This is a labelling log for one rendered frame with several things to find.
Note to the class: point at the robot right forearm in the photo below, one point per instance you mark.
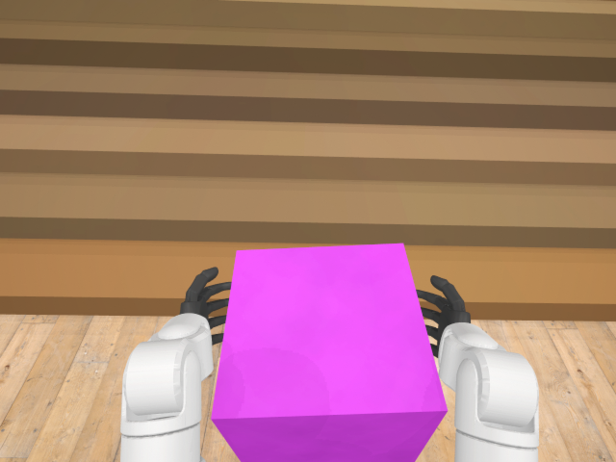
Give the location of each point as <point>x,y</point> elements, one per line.
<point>496,397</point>

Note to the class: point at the carton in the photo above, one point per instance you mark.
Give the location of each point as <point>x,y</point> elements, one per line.
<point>325,358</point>

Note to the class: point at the robot left forearm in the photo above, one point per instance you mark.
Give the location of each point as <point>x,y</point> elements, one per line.
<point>161,393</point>

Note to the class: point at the robot right hand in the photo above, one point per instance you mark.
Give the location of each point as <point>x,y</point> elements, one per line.
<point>452,307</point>

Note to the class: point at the robot left hand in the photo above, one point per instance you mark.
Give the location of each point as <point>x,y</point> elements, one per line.
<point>197,295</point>

